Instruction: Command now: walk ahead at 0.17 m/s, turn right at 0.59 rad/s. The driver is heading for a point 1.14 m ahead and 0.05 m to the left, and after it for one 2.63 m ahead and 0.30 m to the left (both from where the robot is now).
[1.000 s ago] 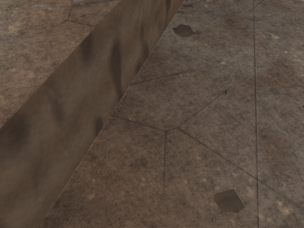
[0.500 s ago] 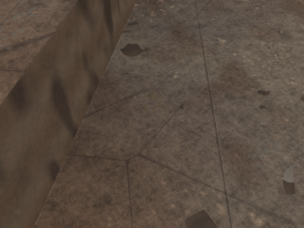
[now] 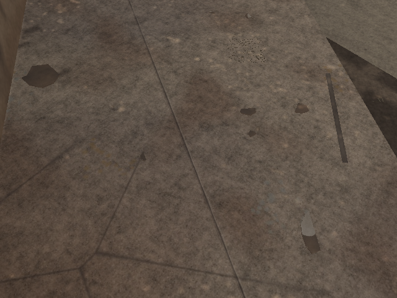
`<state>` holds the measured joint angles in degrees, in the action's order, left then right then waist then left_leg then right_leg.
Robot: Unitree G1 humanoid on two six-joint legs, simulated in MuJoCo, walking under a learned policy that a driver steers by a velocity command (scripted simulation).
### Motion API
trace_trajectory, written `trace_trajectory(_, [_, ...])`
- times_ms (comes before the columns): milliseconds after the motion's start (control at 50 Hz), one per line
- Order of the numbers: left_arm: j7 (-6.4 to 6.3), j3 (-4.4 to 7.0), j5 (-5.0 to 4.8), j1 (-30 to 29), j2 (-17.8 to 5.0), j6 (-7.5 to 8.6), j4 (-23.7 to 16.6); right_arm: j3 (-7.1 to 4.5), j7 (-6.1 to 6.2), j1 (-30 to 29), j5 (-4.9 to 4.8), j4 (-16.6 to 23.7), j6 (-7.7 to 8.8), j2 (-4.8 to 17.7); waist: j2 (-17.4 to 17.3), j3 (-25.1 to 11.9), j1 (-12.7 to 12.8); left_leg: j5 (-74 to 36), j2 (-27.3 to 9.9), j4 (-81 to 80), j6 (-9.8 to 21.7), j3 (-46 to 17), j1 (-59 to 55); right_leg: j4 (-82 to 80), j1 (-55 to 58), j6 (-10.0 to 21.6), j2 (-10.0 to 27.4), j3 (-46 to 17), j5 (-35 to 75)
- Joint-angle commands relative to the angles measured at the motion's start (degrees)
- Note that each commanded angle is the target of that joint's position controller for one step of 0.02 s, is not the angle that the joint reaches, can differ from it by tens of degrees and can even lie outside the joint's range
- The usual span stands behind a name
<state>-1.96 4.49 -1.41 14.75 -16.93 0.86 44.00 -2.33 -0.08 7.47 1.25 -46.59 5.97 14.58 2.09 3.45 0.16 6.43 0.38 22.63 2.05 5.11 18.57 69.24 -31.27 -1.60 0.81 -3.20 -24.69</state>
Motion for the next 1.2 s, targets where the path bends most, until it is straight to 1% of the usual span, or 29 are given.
trace_trajectory(20, [0.00,-0.03,0.13,4.91,0.17,-0.91,-4.76,-2.08,0.44,-1.24,-0.03,2.09,0.48,8.11,-7.86,-6.56,1.81,-31.25,-17.03,-9.23,13.10,-8.59,-5.77,-6.75,-1.29,-0.52,3.88,-0.38,4.29])
trace_trajectory(120, [1.71,0.26,0.41,-0.19,-1.78,-1.62,-8.21,-2.75,1.18,-3.66,-1.37,2.55,-1.70,10.54,-7.39,-8.77,0.96,-22.79,-17.00,-9.49,11.71,-1.30,-6.73,-20.19,4.29,0.57,4.22,2.35,16.56])
trace_trajectory(220, [3.01,1.12,0.64,-6.19,-3.61,-2.66,-12.86,-3.52,0.70,-0.98,-3.08,1.17,-3.23,13.17,-8.12,-6.57,-1.11,-14.62,-18.97,-4.61,8.78,-1.10,-11.80,-31.26,5.99,3.16,2.56,4.68,11.95])
trace_trajectory(260, [2.98,1.55,0.93,-3.94,-3.75,-2.33,-12.65,-3.31,0.67,-0.39,-3.86,0.44,-3.84,12.51,-6.77,-7.46,0.54,-12.50,-16.88,2.17,5.73,0.38,-11.95,-41.62,12.59,5.25,-0.10,6.37,17.03])
trace_trajectory(280, [2.24,2.75,1.25,-0.63,-7.11,-2.11,-11.82,-2.63,0.43,3.11,-3.08,-0.62,-3.98,10.11,-1.90,-9.61,0.91,-8.85,-12.97,10.34,2.39,3.09,-8.28,-46.04,21.31,7.20,0.94,3.19,29.07])
trace_trajectory(300, [0.90,4.19,1.96,2.68,-13.76,-2.07,-12.68,-1.02,-0.10,3.03,-0.13,1.29,-3.72,6.01,12.34,-13.21,0.46,14.55,-6.74,28.07,-2.29,6.75,6.33,-44.43,34.14,12.80,15.26,-14.22,54.32])
trace_trajectory(320, [0.98,3.07,2.96,1.89,-12.99,-1.39,-13.90,-0.62,-0.21,1.87,-0.14,2.66,-3.70,5.82,15.09,-17.08,0.98,33.58,-1.40,41.59,-4.34,-0.66,16.41,-46.37,35.22,23.82,24.27,-25.38,57.15])
trace_trajectory(340, [1.65,2.07,2.62,1.86,-9.55,-0.50,-13.55,-1.74,-0.34,-0.50,-1.44,2.37,-4.08,9.56,6.72,-17.13,2.68,31.23,-3.16,46.97,-4.24,-5.88,16.66,-47.19,32.82,22.97,21.36,-21.00,55.05])
trace_trajectory(360, [1.79,1.51,2.29,-0.55,-8.10,0.18,-13.07,-1.83,-0.23,-1.03,-2.53,2.29,-4.50,9.26,4.69,-14.54,1.20,27.56,-4.04,46.72,-3.66,-6.87,17.42,-46.86,31.07,19.50,17.70,-15.59,51.09])
trace_trajectory(380, [1.79,0.95,1.78,-3.64,-6.40,0.35,-13.02,-1.67,0.17,0.44,-2.40,0.67,-5.01,8.19,1.74,-13.96,-0.26,24.08,-5.41,43.74,-3.92,-7.69,16.61,-47.07,29.63,16.41,15.09,-11.70,46.43])
trace_trajectory(400, [1.70,0.13,1.57,-6.28,-4.47,0.42,-12.87,-1.66,0.48,1.03,-1.93,-0.17,-5.58,7.97,2.32,-13.26,-1.40,20.58,-5.89,41.14,-4.61,-7.55,13.15,-47.71,26.24,15.11,13.70,-8.68,45.46])
trace_trajectory(440, [1.52,-0.82,2.70,-8.25,-2.24,0.79,-11.62,-1.12,0.41,4.03,-1.97,-2.14,-6.32,6.04,3.89,-12.89,-3.26,16.46,-5.05,34.84,-5.97,-6.41,4.68,-49.08,20.77,14.59,11.51,-3.56,44.50])
trace_trajectory(480, [1.24,-0.77,3.27,-8.62,-2.49,1.04,-10.14,-0.55,0.52,2.64,-1.89,-2.12,-6.75,5.12,5.09,-11.34,-2.08,15.62,-4.61,26.82,-6.57,-5.68,1.22,-49.67,19.53,14.69,11.09,-1.65,39.39])
trace_trajectory(560, [-0.06,0.77,2.57,-7.14,-7.26,-0.08,-7.99,-1.32,0.61,-0.36,-2.33,0.34,-7.52,8.24,6.51,-8.65,0.53,18.03,-3.33,24.35,-5.61,-4.15,3.06,-50.61,20.99,16.79,15.40,-5.61,28.19])
trace_trajectory(620, [-0.48,1.54,1.39,-5.74,-8.36,-0.26,-6.68,-1.43,0.18,-0.20,-2.56,1.10,-7.69,7.50,6.31,-6.52,1.59,20.38,-3.52,24.16,-2.50,-2.60,5.21,-55.81,20.25,16.01,17.30,-9.00,0.28])
trace_trajectory(660, [-0.35,1.77,0.82,-7.37,-8.32,0.37,-6.41,-1.64,-0.30,1.58,-2.62,0.64,-7.24,6.86,5.75,-4.99,0.22,21.13,-3.43,19.92,0.31,-1.52,2.43,-57.26,18.18,14.31,17.13,-8.62,-6.51])
trace_trajectory(720, [0.03,1.54,-0.38,-12.44,-6.04,0.62,-6.54,-2.17,-0.84,13.33,-2.48,-5.14,-6.47,5.51,2.01,-4.44,-5.61,13.26,0.00,4.31,4.81,1.98,-12.66,-49.85,10.15,9.29,11.69,0.21,-7.63])
trace_trajectory(740, [0.35,0.82,-0.01,-13.90,-2.67,0.77,-7.20,-2.81,-0.66,19.23,-2.34,-7.28,-5.95,7.15,-5.25,-4.41,-6.90,19.05,-5.54,-1.02,7.56,-8.33,-19.58,-35.01,1.98,5.74,7.41,6.58,-5.77])
trace_trajectory(760, [1.09,-0.09,0.57,-15.75,0.52,1.58,-10.06,-4.25,-0.37,20.63,-2.22,-5.91,-4.97,14.52,-17.49,-1.61,-6.00,23.93,-20.32,-7.81,15.02,-35.60,-24.27,-16.12,-15.77,1.02,-1.38,10.92,-9.22])
trace_trajectory(780, [1.61,0.20,-0.50,-19.32,-1.45,3.33,-11.62,-3.94,-0.74,17.57,-0.55,-3.51,-3.25,14.25,-14.62,0.06,-6.56,30.58,-23.45,-15.50,19.36,-46.89,-21.18,-10.66,-21.21,1.90,-1.71,1.01,-9.04])
trace_trajectory(800, [2.10,1.00,-1.51,-17.76,-4.61,4.36,-10.81,-3.39,-0.39,12.93,-0.43,-1.92,-2.02,12.18,-11.87,2.92,-3.63,28.82,-21.91,-15.98,17.18,-42.18,-20.96,-9.28,-23.29,2.62,0.98,-1.23,-1.63])
trace_trajectory(840, [2.03,1.73,0.92,-15.78,-6.16,5.15,-8.32,-2.55,0.04,11.23,-2.27,-0.91,-1.38,9.20,-7.79,2.00,-2.44,16.62,-17.13,-14.06,12.58,-31.58,-21.86,-12.27,-21.26,2.20,2.77,-0.38,8.32])
trace_trajectory(860, [2.05,1.82,1.72,-15.89,-5.81,5.33,-8.09,-2.22,0.31,12.07,-2.41,-0.84,-1.52,8.31,-7.22,1.22,-2.33,11.17,-15.19,-14.04,11.27,-27.99,-21.59,-14.98,-18.82,1.59,2.92,-0.20,12.12])
trace_trajectory(940, [2.86,0.86,1.23,-18.36,-2.01,5.64,-8.48,-2.14,1.11,17.86,-2.01,-1.06,-1.96,8.13,-7.59,-0.84,-3.64,-5.69,-10.82,-12.01,8.99,-20.02,-21.10,-24.44,-13.44,0.25,0.15,1.88,22.48])
trace_trajectory(1060, [4.50,-0.09,0.22,-26.60,-1.21,6.49,-11.62,-2.76,1.81,22.12,-2.61,-0.59,-2.69,9.38,-10.19,2.33,-6.88,-4.19,-10.90,-10.23,8.83,-21.40,-16.83,-37.52,-6.92,-0.13,-1.84,2.70,26.14])
trace_trajectory(1120, [4.80,0.35,-0.05,-24.84,-3.01,7.13,-11.87,-3.34,2.14,20.61,-3.06,0.27,-3.19,10.26,-11.39,2.01,-4.91,-7.09,-12.50,-7.66,7.70,-24.11,-17.11,-40.79,-1.21,0.97,-1.99,1.86,24.25])
trace_trajectory(1160, [4.21,1.58,-0.08,-17.81,-5.79,7.34,-10.43,-3.76,2.09,18.13,-2.72,1.47,-3.48,10.85,-13.36,-1.57,-0.87,-21.01,-11.65,-1.30,6.26,-23.83,-16.37,-41.95,9.22,2.96,-3.42,3.12,20.80])
trace_trajectory(1180, [3.53,2.75,0.08,-9.55,-8.11,7.32,-8.38,-3.53,1.87,16.67,-2.33,2.46,-3.53,10.04,-12.43,-7.30,3.36,-27.49,-8.24,8.34,4.44,-21.42,-13.97,-43.28,20.84,5.10,-2.61,3.01,21.98])
trace_trajectory(1200, [2.78,3.42,1.22,1.77,-11.06,7.15,-6.99,-2.61,1.60,14.90,-1.38,4.72,-3.43,7.57,-8.48,-17.81,8.22,-17.85,-4.77,24.34,2.72,-20.22,-4.00,-40.48,39.94,9.01,6.35,-5.67,17.85])
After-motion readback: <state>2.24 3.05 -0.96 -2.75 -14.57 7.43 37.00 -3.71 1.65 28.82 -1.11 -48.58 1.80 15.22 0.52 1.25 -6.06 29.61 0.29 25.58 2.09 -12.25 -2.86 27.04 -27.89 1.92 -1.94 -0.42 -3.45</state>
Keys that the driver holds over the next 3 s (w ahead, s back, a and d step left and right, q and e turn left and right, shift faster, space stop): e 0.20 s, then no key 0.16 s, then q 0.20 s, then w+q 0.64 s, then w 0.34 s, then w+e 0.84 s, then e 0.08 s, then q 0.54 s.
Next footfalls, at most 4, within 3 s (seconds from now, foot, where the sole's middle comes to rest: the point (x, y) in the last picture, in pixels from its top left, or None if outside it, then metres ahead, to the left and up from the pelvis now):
0.28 right None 0.15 -0.15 -0.78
0.74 left None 0.11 0.07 -0.78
1.20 right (240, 281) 0.48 -0.12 -0.78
1.66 left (140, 237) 0.63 0.23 -0.78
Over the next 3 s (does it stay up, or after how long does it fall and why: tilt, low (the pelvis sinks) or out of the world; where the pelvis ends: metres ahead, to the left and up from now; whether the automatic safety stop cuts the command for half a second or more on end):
stays up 1.11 0.10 -0.01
